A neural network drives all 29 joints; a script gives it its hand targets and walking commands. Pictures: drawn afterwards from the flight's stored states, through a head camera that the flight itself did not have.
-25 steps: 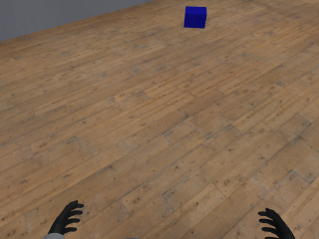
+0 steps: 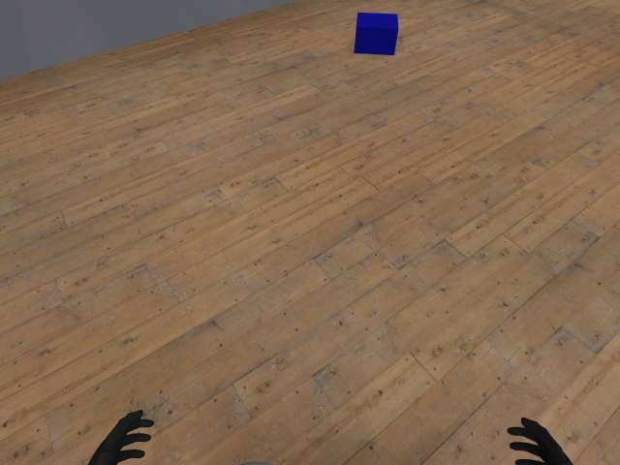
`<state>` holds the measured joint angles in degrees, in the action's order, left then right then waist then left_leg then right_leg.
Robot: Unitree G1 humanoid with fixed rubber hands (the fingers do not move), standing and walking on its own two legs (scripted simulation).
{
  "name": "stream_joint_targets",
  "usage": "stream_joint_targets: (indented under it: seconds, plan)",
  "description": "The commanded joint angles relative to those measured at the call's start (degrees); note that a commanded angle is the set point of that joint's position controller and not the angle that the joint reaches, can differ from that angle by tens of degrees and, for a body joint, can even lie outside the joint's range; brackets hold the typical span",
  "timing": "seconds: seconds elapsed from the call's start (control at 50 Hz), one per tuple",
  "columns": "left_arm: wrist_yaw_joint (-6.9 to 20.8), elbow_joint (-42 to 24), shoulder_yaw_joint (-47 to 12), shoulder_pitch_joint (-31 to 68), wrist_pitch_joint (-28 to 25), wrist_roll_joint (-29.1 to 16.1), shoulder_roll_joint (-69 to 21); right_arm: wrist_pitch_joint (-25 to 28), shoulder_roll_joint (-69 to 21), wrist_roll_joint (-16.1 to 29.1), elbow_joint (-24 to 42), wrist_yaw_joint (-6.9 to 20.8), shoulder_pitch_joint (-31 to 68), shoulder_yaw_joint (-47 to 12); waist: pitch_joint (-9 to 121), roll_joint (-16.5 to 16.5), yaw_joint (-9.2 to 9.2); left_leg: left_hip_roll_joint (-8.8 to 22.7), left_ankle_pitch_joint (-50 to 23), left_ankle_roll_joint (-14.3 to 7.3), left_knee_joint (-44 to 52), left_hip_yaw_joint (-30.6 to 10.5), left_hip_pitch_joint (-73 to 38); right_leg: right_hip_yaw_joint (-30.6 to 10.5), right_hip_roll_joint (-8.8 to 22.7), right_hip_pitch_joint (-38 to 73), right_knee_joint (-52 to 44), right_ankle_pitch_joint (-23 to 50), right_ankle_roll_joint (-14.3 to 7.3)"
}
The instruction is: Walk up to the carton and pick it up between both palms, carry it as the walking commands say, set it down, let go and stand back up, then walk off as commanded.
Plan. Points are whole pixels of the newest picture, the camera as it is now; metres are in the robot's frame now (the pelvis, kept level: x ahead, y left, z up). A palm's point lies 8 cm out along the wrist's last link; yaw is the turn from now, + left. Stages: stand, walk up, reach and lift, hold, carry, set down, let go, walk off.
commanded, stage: stand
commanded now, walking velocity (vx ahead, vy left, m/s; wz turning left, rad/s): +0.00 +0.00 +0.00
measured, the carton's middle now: (375, 33) +2.84 -0.38 -0.66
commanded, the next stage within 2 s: walk up in 0.90 s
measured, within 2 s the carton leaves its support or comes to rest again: neither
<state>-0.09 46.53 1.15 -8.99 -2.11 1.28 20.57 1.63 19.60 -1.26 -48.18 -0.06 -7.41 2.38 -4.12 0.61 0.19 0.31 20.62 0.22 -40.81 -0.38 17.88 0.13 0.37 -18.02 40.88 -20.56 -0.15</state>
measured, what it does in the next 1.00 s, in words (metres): stands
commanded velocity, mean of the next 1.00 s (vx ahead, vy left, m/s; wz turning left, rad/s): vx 0.00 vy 0.00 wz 0.00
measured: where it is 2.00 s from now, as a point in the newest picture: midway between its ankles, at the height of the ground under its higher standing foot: (345, 429)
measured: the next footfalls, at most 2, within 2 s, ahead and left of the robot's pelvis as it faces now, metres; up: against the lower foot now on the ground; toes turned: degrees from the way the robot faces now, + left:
left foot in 1.70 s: +0.36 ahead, +0.05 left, +0.00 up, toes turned +3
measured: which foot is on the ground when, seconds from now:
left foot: down 0.00-1.00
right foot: down 0.00-1.00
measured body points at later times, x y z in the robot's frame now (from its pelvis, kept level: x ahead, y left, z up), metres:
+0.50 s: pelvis +0.00 +0.00 +0.02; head +0.01 +0.01 +0.47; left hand +0.13 +0.30 -0.10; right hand +0.12 -0.30 -0.09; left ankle +0.02 +0.12 -0.72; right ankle +0.02 -0.12 -0.72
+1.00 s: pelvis +0.00 +0.00 +0.03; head +0.01 +0.00 +0.48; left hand +0.11 +0.30 -0.09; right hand +0.11 -0.31 -0.09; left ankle +0.02 +0.12 -0.72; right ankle +0.02 -0.12 -0.72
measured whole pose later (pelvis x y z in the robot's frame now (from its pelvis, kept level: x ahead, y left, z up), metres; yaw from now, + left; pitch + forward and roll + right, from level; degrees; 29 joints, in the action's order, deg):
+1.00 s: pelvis +0.00 +0.00 +0.03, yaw +1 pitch -3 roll +0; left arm -0.2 61.6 -0.3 -4.6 -1.7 0.7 21.1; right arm 1.1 20.7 -0.7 -62.7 0.0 -4.2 1.4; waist -3.7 0.2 0.1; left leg 0.3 11.0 0.6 -21.8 -0.9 8.0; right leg 0.7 0.4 -8.1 22.1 -11.2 0.0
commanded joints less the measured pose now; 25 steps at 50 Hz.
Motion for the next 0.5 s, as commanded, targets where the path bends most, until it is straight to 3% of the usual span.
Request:
stream_joint_targets:
  seconds: [0.0, 0.06, 0.1, 0.14, 0.48]
  plan:
    - [-0.27, -2.87, 2.48, 2.99, -1.03, -0.13, 10.56, 0.87, 10.35, 0.23, 2.61, -0.3, 2.04, 2.42, 5.34, 1.18, 0.79, 4.02, -7.47, -3.57, 8.49, -5.03, -2.55, -7.37, 5.78, 0.56, -10.93, 7.66, -4.3]
    - [-0.33, -1.96, 2.2, 3.31, -0.92, -0.23, 10.19, 0.89, 11.15, 0.3, 1.54, -0.25, 2.77, 2.33, 5.18, -0.94, 0.14, 4.66, -8.81, -3.57, 10.24, -6.11, -2.86, -6.41, 5.17, 1.31, -11.21, 8.25, -3.85]
    - [-0.28, -1.0, 2.2, 3.39, -0.88, -0.39, 10.37, 0.87, 11.24, 0.36, 0.49, -0.31, 2.76, 2.22, 5.09, 0.26, 0.15, 4.72, -8.87, -3.66, 11.18, -6.36, -2.81, -6.28, 5.27, 2.3, -12.02, 8.44, -3.67]
    - [-0.46, -0.03, 2.23, 3.18, -0.72, -0.41, 10.76, 0.77, 11.13, 0.12, -0.3, -0.25, 3.3, 2.06, 5.07, -1.21, 0.03, 4.75, -9.36, -3.45, 11.66, -6.12, -3.3, -6.58, 5.4, 2.81, -12.7, 9.04, -3.7]
    - [-0.36, 6.85, 1.0, 6.42, -0.4, -0.78, 10.58, 0.53, 11.96, 0.55, -7.22, -0.23, 4.99, 1.37, 5.07, -0.27, 0.12, 5.77, -14.22, -2.54, 18.92, -6.53, -7.73, -5.72, 5.81, 7.55, -19.03, 12.44, -2.37]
